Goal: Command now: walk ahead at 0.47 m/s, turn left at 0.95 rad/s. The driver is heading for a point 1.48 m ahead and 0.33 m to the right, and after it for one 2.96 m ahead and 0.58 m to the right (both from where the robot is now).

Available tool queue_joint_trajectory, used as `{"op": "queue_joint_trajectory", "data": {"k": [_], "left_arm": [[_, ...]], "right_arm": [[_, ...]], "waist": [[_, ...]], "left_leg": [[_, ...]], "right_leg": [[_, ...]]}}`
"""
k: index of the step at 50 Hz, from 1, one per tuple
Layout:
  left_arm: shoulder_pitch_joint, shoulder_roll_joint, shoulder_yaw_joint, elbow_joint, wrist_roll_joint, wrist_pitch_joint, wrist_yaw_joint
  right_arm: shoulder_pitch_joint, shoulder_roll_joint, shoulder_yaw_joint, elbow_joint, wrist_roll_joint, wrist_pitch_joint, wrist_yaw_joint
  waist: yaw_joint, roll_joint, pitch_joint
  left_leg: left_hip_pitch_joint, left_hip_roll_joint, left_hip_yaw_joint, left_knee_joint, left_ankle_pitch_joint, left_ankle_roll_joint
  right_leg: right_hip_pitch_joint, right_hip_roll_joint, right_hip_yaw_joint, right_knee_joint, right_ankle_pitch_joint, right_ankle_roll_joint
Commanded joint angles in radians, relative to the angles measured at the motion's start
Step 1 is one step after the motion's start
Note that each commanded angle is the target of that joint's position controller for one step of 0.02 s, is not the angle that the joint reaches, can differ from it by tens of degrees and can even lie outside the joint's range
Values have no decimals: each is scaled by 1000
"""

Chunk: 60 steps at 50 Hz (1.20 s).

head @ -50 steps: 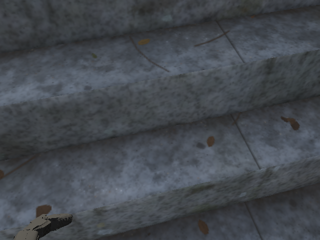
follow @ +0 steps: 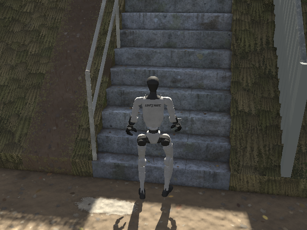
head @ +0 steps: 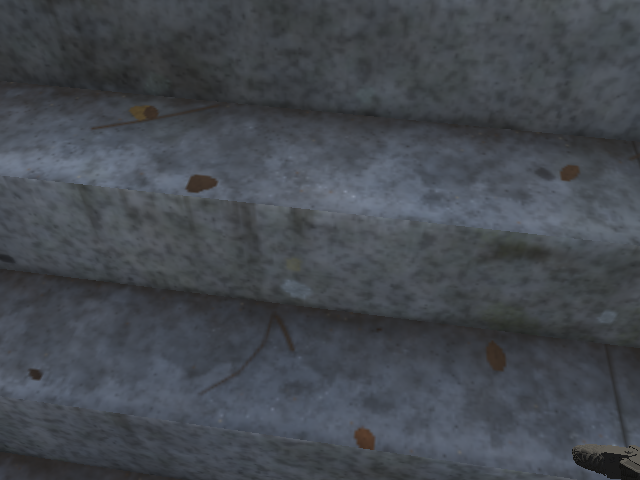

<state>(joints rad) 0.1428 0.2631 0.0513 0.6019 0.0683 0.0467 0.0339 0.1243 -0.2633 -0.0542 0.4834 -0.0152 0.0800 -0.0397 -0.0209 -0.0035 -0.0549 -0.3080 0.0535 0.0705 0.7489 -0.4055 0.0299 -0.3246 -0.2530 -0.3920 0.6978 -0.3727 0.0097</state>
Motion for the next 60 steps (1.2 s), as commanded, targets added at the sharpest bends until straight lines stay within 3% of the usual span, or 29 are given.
{"op": "queue_joint_trajectory", "data": {"k": [1,2,3,4,5,7,11,16,18,21,23,24,25,28,31,36,38,39,40,42,43,44,45,46,48,51,55,58,60], "left_arm": [[-73,-19,-8,-93,-66,1,-3],[-159,-7,-13,-164,-68,-78,-12],[-318,-43,-25,-194,-110,-137,-27],[-356,-59,-39,-196,-143,-158,-31],[-393,-85,-51,-224,23,-127,-8],[-267,-59,-37,-183,1,-84,-6],[-250,-107,-40,-187,-53,-48,7],[-323,-140,-65,-252,-2,-17,0],[-186,-158,-93,-203,-16,-5,-18],[138,-27,-39,-51,-28,-11,-36],[256,197,48,-8,-18,-9,-23],[151,213,62,1,-31,-6,4],[55,131,40,-1,-35,-8,16],[110,-4,-2,154,-18,-59,33],[163,20,11,214,-51,-132,-4],[328,63,29,257,-45,-192,-3],[362,78,46,276,-53,-174,7],[223,74,48,232,-79,-153,21],[191,131,57,192,-111,-162,21],[48,273,123,137,-106,-220,-18],[130,167,109,114,-123,-237,-44],[175,47,67,106,-67,-240,-61],[63,-41,30,46,11,-241,-66],[-32,-88,22,3,20,-214,-65],[-52,-164,-23,-38,25,-138,-59],[-5,-148,-45,-27,-21,-91,-42],[-37,-77,-23,-62,-38,-81,-41],[-65,-19,-12,-77,-39,-82,-55],[-110,-39,-38,-104,-70,-100,-78]], "right_arm": [[91,-80,-27,54,69,-64,34],[179,-252,-55,39,57,-99,57],[286,-337,-86,101,51,-127,54],[309,-274,-70,162,36,-130,42],[210,-228,-53,122,-35,-121,20],[142,-126,-12,167,-44,-144,29],[264,-107,-3,321,-57,-187,39],[344,-72,18,394,-35,-175,12],[193,-108,19,346,12,-162,-22],[192,-252,-12,252,54,-146,-24],[-3,-229,-27,106,63,-161,54],[-156,-119,-8,53,-9,-173,95],[-225,10,32,3,-68,-175,110],[-117,184,107,-36,-97,-168,82],[-88,156,112,-41,-103,-155,45],[-448,164,117,-197,-77,-162,12],[-544,211,143,-266,-75,-129,19],[-445,247,167,-239,-55,-113,29],[-335,205,141,-194,-23,-111,20],[142,-29,2,-51,27,-102,1],[41,-89,-19,3,37,-150,8],[18,-111,-27,30,24,-153,2],[2,-41,-26,51,35,-112,0],[-115,23,-11,95,23,-89,-12],[-157,148,22,249,-19,-100,-16],[-134,159,30,348,-39,-152,18],[-117,33,-9,354,-20,-198,10],[-84,-70,-43,326,-17,-213,-1],[-99,-126,-65,302,-40,-217,-8]], "waist": [[4,248,134],[-53,336,-30],[-137,317,-4],[-109,269,183],[-76,206,215],[32,98,180],[28,52,156],[24,50,101],[138,70,-22],[189,210,-366],[272,-111,-324],[218,-302,-257],[160,-108,-129],[-21,29,96],[-18,5,89],[97,0,179],[107,36,113],[34,17,7],[-27,-12,-140],[-265,-98,-427],[-102,166,-555],[-42,481,-788],[-46,392,-698],[12,234,-500],[110,-11,-79],[142,6,100],[153,9,85],[140,8,-4],[154,144,-30]], "left_leg": [[125,24,-226,-119,442,144],[274,279,-830,-376,437,381],[349,435,-1065,-600,32,491],[317,419,-917,-612,-232,407],[171,326,-723,-610,-154,320],[62,265,-474,-500,187,235],[159,239,-174,-524,264,124],[244,158,40,-682,601,100],[176,140,205,-681,1266,106],[341,296,129,-113,2430,228],[-72,44,81,492,1635,121],[-306,-173,-27,859,586,93],[-425,-165,-195,1154,475,72],[-633,-118,-219,1310,340,59],[-800,-78,-217,1423,149,42],[-1131,-36,-143,1602,-185,33],[-901,-18,-39,1199,-113,31],[-377,-16,25,862,-105,63],[51,-81,14,739,-178,75],[307,-139,25,501,-253,30],[589,32,-324,248,-447,112],[585,267,-842,74,-586,152],[360,197,-792,-16,-655,64],[145,220,-760,-35,-702,80],[-274,180,-521,38,-561,77],[-402,194,-382,-89,-355,123],[-325,251,-339,-208,-273,153],[-199,232,-322,-271,-322,205],[-313,143,-169,-365,-224,127]], "right_leg": [[-418,67,117,683,-317,-28],[-702,241,321,1086,-263,45],[-975,206,486,1392,-254,58],[-1168,152,501,1428,-194,47],[-1107,135,379,1550,-13,17],[-993,193,413,1715,10,-34],[-1065,373,525,1750,-107,-131],[-937,308,310,1315,-152,-124],[-513,310,225,896,-240,-166],[-49,543,211,617,-366,-154],[91,367,943,-1,-557,-308],[38,234,1418,-356,-654,-389],[-100,223,1445,-367,-520,-393],[-283,274,1143,-189,-207,-345],[-126,314,953,-269,65,-333],[32,189,944,-419,270,-349],[-54,208,879,-585,395,-338],[-294,192,734,-721,645,-318],[-363,169,721,-642,1178,-303],[-82,142,735,-93,2052,-263],[-366,299,751,284,1692,-197],[-410,422,743,779,508,-158],[-400,390,700,1054,523,-139],[-534,377,634,1206,544,-136],[-630,318,620,1201,512,-146],[-745,343,588,1385,411,-119],[-760,296,671,1231,464,-61],[-697,201,465,1026,416,-61],[-318,115,340,447,111,-102]]}}
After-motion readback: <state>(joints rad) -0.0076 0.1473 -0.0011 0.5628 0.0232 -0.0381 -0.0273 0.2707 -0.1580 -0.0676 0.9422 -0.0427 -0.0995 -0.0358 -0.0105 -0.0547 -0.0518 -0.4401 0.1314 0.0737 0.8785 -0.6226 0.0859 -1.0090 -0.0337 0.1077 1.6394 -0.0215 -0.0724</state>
